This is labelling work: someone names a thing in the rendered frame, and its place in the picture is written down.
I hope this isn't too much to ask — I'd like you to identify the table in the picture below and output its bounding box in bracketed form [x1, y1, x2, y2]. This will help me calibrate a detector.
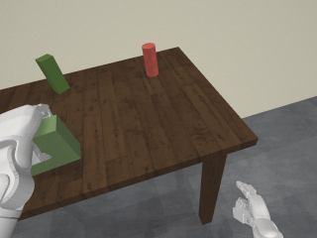
[0, 47, 259, 225]

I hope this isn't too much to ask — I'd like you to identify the sponge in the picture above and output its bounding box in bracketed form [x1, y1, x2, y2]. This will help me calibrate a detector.
[30, 114, 81, 177]

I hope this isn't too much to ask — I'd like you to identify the right robot forearm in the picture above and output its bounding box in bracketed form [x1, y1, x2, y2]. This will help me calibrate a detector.
[252, 217, 283, 238]

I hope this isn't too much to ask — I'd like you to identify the left robot forearm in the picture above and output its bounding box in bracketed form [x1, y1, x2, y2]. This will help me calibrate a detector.
[0, 136, 35, 238]

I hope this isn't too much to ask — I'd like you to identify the left robot hand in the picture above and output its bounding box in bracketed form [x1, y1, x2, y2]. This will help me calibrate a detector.
[0, 103, 53, 166]

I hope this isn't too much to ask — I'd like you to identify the right robot hand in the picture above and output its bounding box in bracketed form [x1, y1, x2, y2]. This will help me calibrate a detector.
[233, 180, 271, 227]

